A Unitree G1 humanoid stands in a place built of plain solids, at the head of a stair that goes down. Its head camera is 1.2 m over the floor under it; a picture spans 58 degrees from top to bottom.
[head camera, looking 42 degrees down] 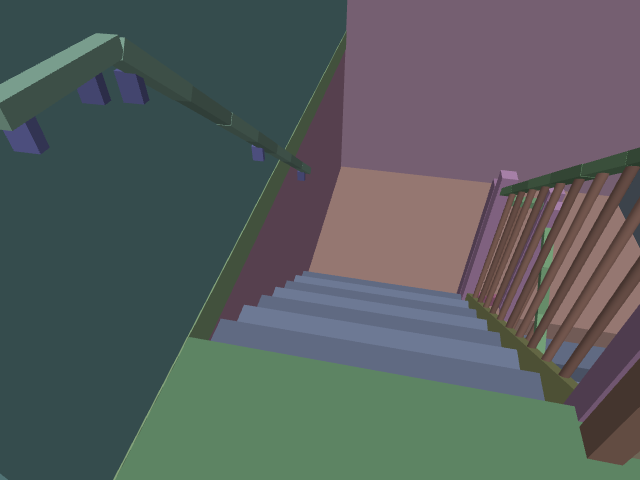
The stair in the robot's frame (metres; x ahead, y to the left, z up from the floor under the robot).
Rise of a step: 0.18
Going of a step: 0.22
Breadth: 1.20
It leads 12 degrees to the right of straight ahead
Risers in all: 8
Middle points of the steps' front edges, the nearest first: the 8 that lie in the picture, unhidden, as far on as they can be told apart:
0.73 -0.15 0.00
0.94 -0.19 -0.17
1.16 -0.24 -0.35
1.37 -0.28 -0.53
1.59 -0.33 -0.71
1.80 -0.37 -0.88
2.02 -0.41 -1.06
2.23 -0.46 -1.24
